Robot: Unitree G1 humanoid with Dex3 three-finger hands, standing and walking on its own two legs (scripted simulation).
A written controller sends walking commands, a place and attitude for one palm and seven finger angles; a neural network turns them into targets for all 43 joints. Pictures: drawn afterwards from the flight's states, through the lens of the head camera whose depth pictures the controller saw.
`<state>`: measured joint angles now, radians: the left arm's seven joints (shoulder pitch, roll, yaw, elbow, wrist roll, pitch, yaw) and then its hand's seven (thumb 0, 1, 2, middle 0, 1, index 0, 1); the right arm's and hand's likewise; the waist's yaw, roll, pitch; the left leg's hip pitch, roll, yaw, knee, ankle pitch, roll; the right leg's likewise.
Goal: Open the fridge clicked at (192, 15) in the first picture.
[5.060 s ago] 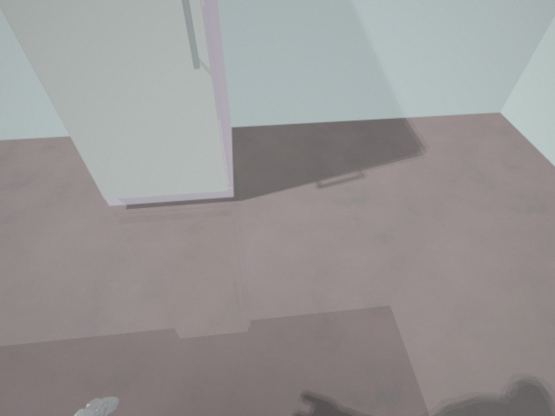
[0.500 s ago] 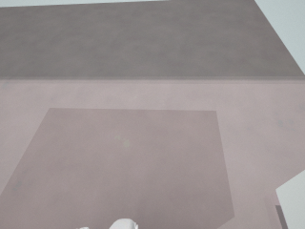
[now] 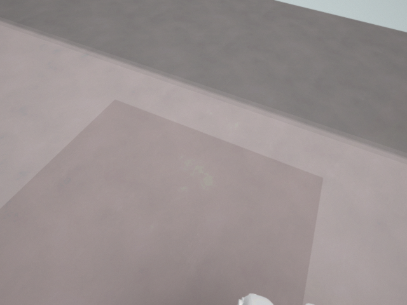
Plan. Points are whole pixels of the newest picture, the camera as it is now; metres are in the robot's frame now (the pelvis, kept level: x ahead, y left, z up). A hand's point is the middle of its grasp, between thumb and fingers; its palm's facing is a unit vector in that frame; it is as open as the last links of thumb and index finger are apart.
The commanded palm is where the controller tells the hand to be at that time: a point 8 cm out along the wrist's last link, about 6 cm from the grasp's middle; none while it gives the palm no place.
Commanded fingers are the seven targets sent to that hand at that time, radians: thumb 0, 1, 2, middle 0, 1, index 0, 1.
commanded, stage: walk to a spot facing it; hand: right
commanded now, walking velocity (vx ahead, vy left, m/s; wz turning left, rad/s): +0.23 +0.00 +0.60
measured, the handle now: out of the picture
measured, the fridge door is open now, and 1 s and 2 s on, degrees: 0 0 0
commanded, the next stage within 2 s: turn to face it in 0.78 s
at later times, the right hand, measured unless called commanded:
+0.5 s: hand (306, 298) +0.18 -0.23 -0.17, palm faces -0.24 +0.95 -0.18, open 7.4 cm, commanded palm none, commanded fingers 0.00 -0.90 -0.90 0.20 0.30 0.20 0.30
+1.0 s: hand (247, 230) +0.32 -0.09 -0.15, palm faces -0.53 +0.81 -0.25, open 7.4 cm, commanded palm none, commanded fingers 0.00 -0.90 -0.90 0.20 0.30 0.20 0.30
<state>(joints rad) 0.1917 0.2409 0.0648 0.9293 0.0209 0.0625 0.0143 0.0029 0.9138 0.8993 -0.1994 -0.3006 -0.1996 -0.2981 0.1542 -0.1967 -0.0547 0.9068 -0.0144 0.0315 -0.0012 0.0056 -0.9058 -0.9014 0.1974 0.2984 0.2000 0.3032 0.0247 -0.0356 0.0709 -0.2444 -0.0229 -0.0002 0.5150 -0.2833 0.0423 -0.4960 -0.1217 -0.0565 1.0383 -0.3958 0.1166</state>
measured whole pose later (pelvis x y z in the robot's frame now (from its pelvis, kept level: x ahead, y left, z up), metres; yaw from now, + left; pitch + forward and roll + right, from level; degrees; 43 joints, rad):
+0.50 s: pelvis +0.07 -0.05 +0.01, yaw +18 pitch +0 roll +3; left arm 0.28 0.17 0.02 0.94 0.02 -0.01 0.03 0.00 0.91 0.90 -0.20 -0.30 -0.20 -0.30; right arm 0.21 -0.25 -0.10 0.95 -0.02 0.08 0.03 0.01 -0.91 -0.90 0.19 0.30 0.19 0.30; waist -0.01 0.04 0.08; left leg -0.53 0.05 0.04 1.11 -0.33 -0.08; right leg -0.11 -0.10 -0.27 0.44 -0.32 -0.03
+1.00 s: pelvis +0.13 +0.01 +0.00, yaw +33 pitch +0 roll +0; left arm 0.16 0.23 0.05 0.92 0.02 0.04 0.01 0.00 0.91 0.90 -0.20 -0.30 -0.20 -0.30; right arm 0.15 -0.19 -0.04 0.93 -0.02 0.02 -0.01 0.01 -0.91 -0.90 0.20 0.30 0.20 0.30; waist 0.03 -0.03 0.06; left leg -0.25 -0.03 0.01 0.52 -0.26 0.04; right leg -0.51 -0.12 -0.03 1.03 -0.37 0.09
